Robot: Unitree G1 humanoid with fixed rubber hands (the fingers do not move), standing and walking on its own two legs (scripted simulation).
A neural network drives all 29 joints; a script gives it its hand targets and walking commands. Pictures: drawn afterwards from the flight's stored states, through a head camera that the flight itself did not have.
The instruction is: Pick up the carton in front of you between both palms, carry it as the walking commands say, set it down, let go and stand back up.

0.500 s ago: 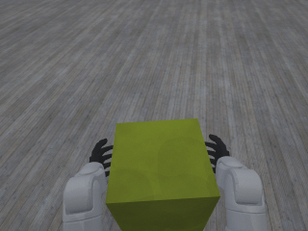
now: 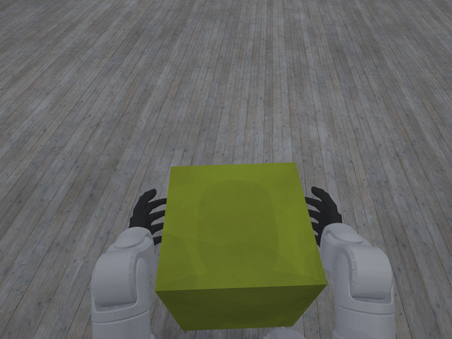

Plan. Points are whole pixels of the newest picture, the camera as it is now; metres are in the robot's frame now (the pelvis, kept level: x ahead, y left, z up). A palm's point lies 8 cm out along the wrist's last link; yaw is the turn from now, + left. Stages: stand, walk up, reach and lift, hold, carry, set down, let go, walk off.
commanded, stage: carry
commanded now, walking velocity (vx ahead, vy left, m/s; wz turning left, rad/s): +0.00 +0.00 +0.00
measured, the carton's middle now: (235, 251) +0.27 -0.01 +0.00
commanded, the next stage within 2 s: none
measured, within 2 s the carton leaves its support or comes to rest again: neither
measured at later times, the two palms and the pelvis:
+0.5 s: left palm (155, 159) +0.43 +0.15 +0.07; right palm (302, 151) +0.45 -0.15 +0.07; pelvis +0.17 -0.02 -0.02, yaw +3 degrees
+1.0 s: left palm (145, 176) +0.40 +0.16 +0.06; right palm (295, 167) +0.42 -0.13 +0.06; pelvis +0.15 +0.00 -0.02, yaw +4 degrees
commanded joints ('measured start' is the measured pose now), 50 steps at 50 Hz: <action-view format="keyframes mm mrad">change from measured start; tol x8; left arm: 1 -393 -917 -732 -103 -382 -14 -209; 11 -345 -858 -659 41 -375 34 -249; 17 -449 -952 -684 -11 -406 0 -252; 50 -433 -911 -703 78 -359 -43 -261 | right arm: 1 -420 888 710 -109 408 2 265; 10 -432 799 704 -54 364 64 246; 16 -524 918 738 -47 392 25 257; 50 -462 897 716 61 334 -30 268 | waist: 1 7 189 -301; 7 13 109 -244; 10 23 -188 -371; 19 18 -7 -393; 50 18 21 -242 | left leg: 1 252 196 -58 -17 674 57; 7 112 137 -5 164 400 -49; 10 -119 51 -88 319 -252 -109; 12 -98 45 -118 223 -339 -96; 14 20 44 -106 33 -158 -94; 18 109 99 -119 136 203 -91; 32 150 125 -113 173 541 -76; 37 138 132 -105 180 521 -61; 50 45 108 -111 132 165 -43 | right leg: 1 76 38 -56 -180 126 4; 4 160 46 -83 -305 267 3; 7 407 12 -88 -498 503 2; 9 685 -233 140 -359 1081 -106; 11 690 -271 223 -422 981 -188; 15 579 -149 86 -402 660 -88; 24 516 -102 13 -250 858 -90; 36 369 -69 -20 -228 524 -62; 50 381 -88 8 -285 429 -61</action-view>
